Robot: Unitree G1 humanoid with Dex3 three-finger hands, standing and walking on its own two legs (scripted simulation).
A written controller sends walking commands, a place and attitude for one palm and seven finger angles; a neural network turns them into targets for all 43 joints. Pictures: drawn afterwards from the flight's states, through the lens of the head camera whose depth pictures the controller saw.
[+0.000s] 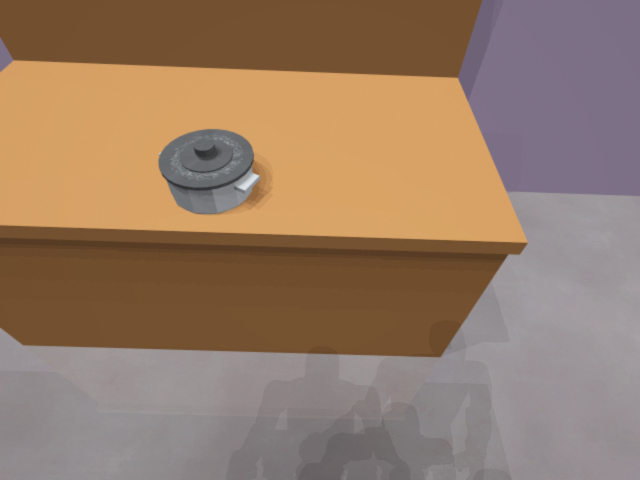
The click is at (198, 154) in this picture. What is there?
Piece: lid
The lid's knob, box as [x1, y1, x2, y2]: [193, 138, 215, 156]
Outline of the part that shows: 195,141 193,146 195,153 197,155 208,156 215,151 212,140 208,138 202,138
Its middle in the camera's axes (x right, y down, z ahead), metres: -0.24 -0.18 +0.78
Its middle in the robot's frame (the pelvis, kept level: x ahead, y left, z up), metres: +0.70 +0.27 -0.02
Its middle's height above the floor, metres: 0.76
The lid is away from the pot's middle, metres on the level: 0.00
